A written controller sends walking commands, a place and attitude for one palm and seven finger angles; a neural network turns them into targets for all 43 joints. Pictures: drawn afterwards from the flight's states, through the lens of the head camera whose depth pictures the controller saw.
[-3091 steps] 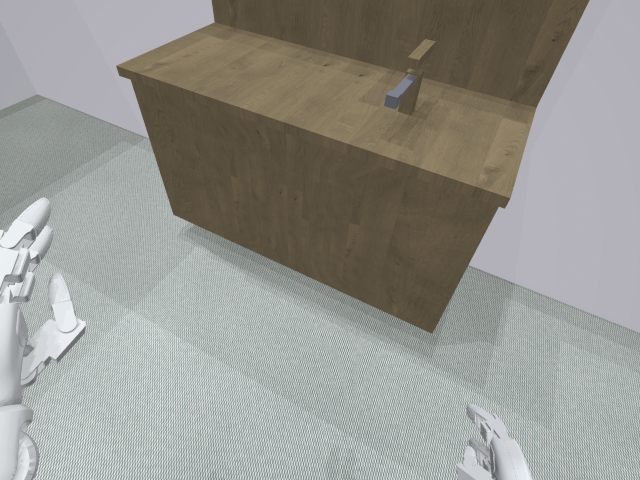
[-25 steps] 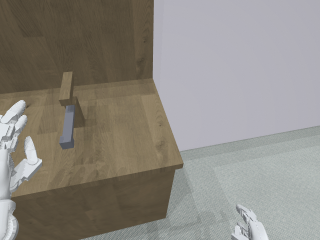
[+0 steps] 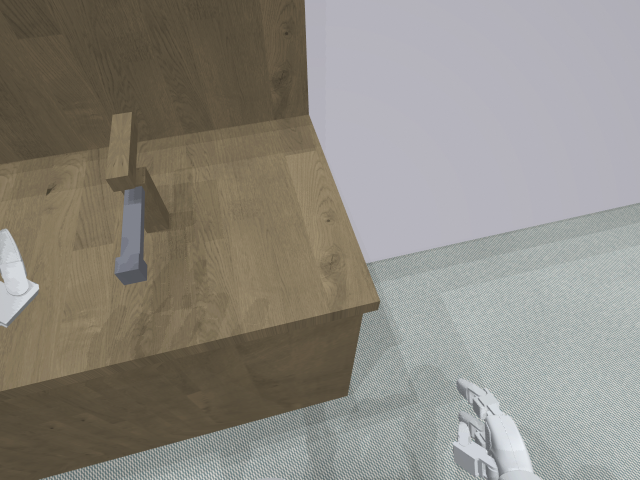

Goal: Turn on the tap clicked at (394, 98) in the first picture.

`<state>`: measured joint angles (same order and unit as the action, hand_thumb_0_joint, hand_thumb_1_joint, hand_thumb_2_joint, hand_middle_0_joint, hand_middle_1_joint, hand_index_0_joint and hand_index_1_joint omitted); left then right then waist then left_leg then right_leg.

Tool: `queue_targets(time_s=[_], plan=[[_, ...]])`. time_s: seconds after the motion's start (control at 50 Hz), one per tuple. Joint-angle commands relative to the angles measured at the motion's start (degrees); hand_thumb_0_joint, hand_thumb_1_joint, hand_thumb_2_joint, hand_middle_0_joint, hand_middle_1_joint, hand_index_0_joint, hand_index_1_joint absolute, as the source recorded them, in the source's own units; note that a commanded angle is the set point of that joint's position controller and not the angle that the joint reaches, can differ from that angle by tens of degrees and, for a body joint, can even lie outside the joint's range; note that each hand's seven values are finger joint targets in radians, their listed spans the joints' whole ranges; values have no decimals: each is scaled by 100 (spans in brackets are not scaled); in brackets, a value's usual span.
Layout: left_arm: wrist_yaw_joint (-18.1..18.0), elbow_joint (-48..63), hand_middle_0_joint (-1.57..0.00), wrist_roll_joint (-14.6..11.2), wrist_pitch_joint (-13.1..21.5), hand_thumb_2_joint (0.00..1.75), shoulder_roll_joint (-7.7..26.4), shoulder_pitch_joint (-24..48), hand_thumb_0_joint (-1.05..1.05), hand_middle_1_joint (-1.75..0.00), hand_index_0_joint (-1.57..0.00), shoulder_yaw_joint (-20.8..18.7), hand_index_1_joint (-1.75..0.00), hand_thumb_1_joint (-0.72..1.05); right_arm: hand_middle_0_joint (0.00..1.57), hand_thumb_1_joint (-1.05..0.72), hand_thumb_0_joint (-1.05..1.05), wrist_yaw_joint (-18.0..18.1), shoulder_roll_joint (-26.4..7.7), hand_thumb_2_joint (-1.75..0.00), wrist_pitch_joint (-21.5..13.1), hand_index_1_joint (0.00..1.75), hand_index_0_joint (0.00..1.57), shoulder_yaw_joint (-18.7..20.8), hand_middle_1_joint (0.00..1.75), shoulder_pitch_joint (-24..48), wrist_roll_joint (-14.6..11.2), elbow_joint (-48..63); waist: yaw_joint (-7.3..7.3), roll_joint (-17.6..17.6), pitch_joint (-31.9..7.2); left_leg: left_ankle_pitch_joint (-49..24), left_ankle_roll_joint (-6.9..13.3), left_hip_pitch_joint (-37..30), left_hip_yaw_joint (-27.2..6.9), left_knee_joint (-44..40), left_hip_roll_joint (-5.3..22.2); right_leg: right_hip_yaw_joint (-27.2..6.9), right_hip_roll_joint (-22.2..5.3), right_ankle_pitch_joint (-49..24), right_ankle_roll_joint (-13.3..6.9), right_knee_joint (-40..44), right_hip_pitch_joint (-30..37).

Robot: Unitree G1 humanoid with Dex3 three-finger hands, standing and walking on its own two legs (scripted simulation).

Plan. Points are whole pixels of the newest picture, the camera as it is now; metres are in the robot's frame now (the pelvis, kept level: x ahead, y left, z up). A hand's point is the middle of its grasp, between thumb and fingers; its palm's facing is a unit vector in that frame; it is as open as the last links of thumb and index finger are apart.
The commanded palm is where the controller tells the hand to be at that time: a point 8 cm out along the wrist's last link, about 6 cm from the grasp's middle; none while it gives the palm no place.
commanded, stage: come to a stop and stand still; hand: left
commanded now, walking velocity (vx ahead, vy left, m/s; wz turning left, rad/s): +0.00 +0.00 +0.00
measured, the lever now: (131, 269) +0.34 +0.27 +0.06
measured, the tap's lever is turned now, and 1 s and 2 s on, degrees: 0 0 0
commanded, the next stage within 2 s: look again from close up in 0.38 s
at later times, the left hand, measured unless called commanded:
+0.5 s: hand (51, 302) +0.24 +0.26 +0.16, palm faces +0.32 -0.80 -0.51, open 7.4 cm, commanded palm +0.18 +0.29 +0.18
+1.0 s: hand (5, 335) +0.21 +0.29 +0.16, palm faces +0.36 -0.82 -0.44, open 7.4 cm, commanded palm +0.15 +0.31 +0.18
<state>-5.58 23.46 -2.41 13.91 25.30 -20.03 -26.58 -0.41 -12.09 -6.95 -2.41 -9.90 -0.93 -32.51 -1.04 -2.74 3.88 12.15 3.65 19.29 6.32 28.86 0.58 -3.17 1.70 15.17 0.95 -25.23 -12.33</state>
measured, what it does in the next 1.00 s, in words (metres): stands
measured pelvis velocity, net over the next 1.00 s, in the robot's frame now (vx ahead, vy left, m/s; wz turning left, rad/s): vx -0.01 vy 0.03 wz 0.00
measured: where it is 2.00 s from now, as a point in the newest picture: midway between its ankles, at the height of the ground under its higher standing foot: outside the picture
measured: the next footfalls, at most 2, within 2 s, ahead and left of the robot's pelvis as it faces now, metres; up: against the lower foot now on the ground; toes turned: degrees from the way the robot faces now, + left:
none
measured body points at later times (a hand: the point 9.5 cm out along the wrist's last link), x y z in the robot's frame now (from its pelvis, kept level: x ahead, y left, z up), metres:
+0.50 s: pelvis +0.02 +0.01 +0.00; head +0.06 +0.02 +0.44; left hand +0.22 +0.30 +0.19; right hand +0.21 -0.21 -0.08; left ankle +0.03 +0.07 -0.74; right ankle -0.02 -0.13 -0.74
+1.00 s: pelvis -0.01 +0.03 +0.00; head +0.02 +0.05 +0.45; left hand +0.18 +0.33 +0.18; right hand +0.17 -0.19 -0.08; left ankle +0.03 +0.07 -0.74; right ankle -0.02 -0.13 -0.74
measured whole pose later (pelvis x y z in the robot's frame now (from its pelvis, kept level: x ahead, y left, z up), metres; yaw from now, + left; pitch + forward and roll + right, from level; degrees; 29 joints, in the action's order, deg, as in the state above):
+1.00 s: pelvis -0.01 +0.03 +0.00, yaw +0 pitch +0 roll -2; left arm -4.6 27.2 -2.2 11.5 22.5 -25.8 -22.4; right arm 1.5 -11.6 -5.1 -1.7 -11.1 -1.0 -31.6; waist -1.0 -0.7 3.8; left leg 11.5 6.1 16.7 7.3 27.7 -1.4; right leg -2.2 -0.8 13.9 2.4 -23.2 -9.4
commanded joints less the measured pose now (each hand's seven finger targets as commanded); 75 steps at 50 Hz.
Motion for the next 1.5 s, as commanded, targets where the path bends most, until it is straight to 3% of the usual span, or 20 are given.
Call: queue_targets(time_s=[0.0, 0.06, 0.08, 0.16, 0.2, 0.3, 0.46, 0.48, 0.76, 0.98, 1.18, 1.2, 1.22, 1.24, 1.26, 1.28, 1.32, 1.42, 1.46, 1.48], plan=[[49, 1381, -20, 0, 139, 90, 663, -591, 0, -30, -20, -208, -30, 90, 20, -90, 0, 59, -812, -90, -283, 30, 20, 436, 30, 389, -11, 884, -27, 872, -1355, -758, -151, -1528, -556, -289, 570, -136, -428, -1593, -186, 213, -244], [-44, 1699, -20, 73, 176, 90, 1399, 118, 0, -30, -20, -814, -30, 90, 20, -90, 0, 173, -867, -90, -195, 30, 20, 419, 30, 460, 72, 797, -11, 365, -1215, -871, -124, -1477, -548, -332, 534, -182, -441, -1658, -214, 60, -289], [-26, 1586, -20, 37, 174, 90, 918, 106, 0, -30, -20, -495, -30, 90, 20, -90, 0, 197, -733, -90, -177, 30, 20, 396, 30, 406, 69, 791, 44, 176, -1202, -1091, -86, -1479, -537, -310, 522, -52, -449, -1781, -217, -49, -210], [-110, 2130, -20, 93, 76, 90, 1289, 267, 0, -30, -20, -651, -30, 90, 20, -90, 0, 176, -749, -90, -188, 30, 20, 401, 30, 364, 23, 846, -41, -811, -1568, -2477, -12, -2074, -571, -52, 552, 96, -381, -1936, -201, -423, -228], [-86, 2338, -20, 80, 69, 90, 961, -50, 0, -30, -20, -382, -30, 90, 20, -90, 0, 103, -680, -90, -222, 30, 20, 392, 30, 301, 13, 885, 4, -887, -1593, -3050, 42, -2352, -590, 78, 638, 331, -356, -1503, -155, -360, -373], [-58, 2219, -20, 24, 85, 90, 731, -774, 0, -30, -20, -421, -30, 90, 20, -90, 0, 27, -766, -90, -184, 30, 20, 458, 30, 203, -25, 923, 71, -174, -1441, -2722, -36, -1856, -535, 272, 550, 336, -403, -2411, -176, 14, 93], [12, 1296, -20, -49, -33, 90, 858, -535, 0, -30, -20, -558, -30, 90, 20, -90, 0, 208, -779, -90, 83, 30, 20, 467, 30, 329, -90, 963, 92, 148, -982, -1318, -110, -1358, -655, -213, 654, 140, -466, -1647, -145, 254, -88], [57, 1168, -20, -72, -38, 90, 523, -530, 0, -30, -20, -236, -30, 90, 20, -90, 0, 211, -750, -90, 99, 30, 20, 440, 30, 273, -61, 949, 128, 240, -912, -1018, -100, -1245, -617, -252, 627, 142, -473, -1670, -156, 320, -63], [-110, 1869, -20, 3, 33, 90, 905, -380, 0, -30, -20, -411, -30, 90, 20, -90, 0, 251, -739, -90, -113, 30, 20, 403, 30, 378, -13, 976, -2, -535, -1003, -69, -255, -1146, -954, -813, 765, 303, -431, -747, -211, 278, 49], [21, 1502, -20, 13, 57, 90, 389, -194, 0, -30, -20, 123, -30, 90, 20, -90, 0, 235, -771, -90, -155, 30, 20, 420, 30, 329, -3, 919, 39, -184, -843, 852, -347, -1147, -1183, -1309, 931, 303, -320, -502, -151, 248, -168], [-86, 1776, -20, 21, 40, 90, 539, -138, 0, -30, -20, 14, -30, 90, 20, -90, 0, 260, -696, -90, -238, 30, 20, 387, 30, 382, 38, 929, -15, -292, -932, 744, -316, -1124, -1066, -1231, 873, 227, -400, -612, -205, 370, 60], [-133, 3144, -20, 917, 658, 90, 5296, 5927, 0, -30, -20, -3465, -30, 90, 20, -90, 0, 175, -761, -90, -473, 30, 20, 456, 30, -137, 423, 796, -138, 1077, -377, 19, -186, 9, -974, -286, 864, -44, -632, -805, -448, 201, -676], [125, -452, -20, 238, 450, 90, 1543, 2503, 0, -30, -20, -1082, -30, 90, 20, -90, 0, 220, -158, -90, -473, 30, 20, 207, 30, 392, 201, 502, -15, 901, -1250, -656, -168, -1197, -1094, -478, 568, -224, -609, -239, -504, 136, -868], [142, -132, -20, -4, 388, 90, 974, 807, 0, -30, -20, -599, -30, 90, 20, -90, 0, 224, -494, -90, -508, 30, 20, 494, 30, 165, 46, 763, -141, 529, -1167, -737, -258, -1483, -847, -692, 666, -300, -428, -502, -385, 337, -425], [155, -293, -20, -66, 213, 90, 81, 292, 0, -30, -20, 19, -30, 90, 20, -90, 0, 119, -597, -90, -564, 30, 20, 632, 30, 66, -110, 876, -106, -686, -1688, -921, -286, -1918, -660, -726, 652, -181, -359, -607, -399, -150, -205], [175, 824, -20, -46, 305, 90, 379, 731, 0, -30, -20, 75, -30, 90, 20, -90, 0, 43, -756, -90, -550, 30, 20, 696, 30, -33, -54, 915, -67, -1248, -1816, -898, -290, -1859, -987, -892, 823, -58, -371, -331, -340, -452, -235], [179, 1466, -20, -38, 399, 90, 199, 197, 0, -30, -20, 349, -30, 90, 20, -90, 0, -100, -660, -90, -575, 30, 20, 616, 30, 121, -29, 944, -113, -1351, -1497, -490, -190, -1512, -1102, -1104, 1063, 140, -360, 98, -262, -676, -299], [-18, 1419, -20, -24, 242, 90, 572, -156, 0, -30, -20, -23, -30, 90, 20, -90, 0, -14, -641, -90, -502, 30, 20, 481, 30, 210, -61, 1024, -55, 807, -885, 474, -193, -590, -763, -779, 701, -49, -455, -327, -212, 286, -20], [-114, 1422, -20, -25, 253, 90, 1163, 131, 0, -30, -20, -667, -30, 90, 20, -90, 0, 146, -666, -90, -422, 30, 20, 482, 30, 329, -43, 1018, -27, 1049, -690, 637, -244, -639, -713, -710, 549, -167, -482, -113, -239, 533, -328], [-90, 1256, -20, -55, 274, 90, 904, 209, 0, -30, -20, -514, -30, 90, 20, -90, 0, 203, -627, -90, -393, 30, 20, 471, 30, 315, -25, 992, 21, 852, -684, 671, -229, -669, -704, -702, 495, -198, -504, -13, -266, 550, -394]])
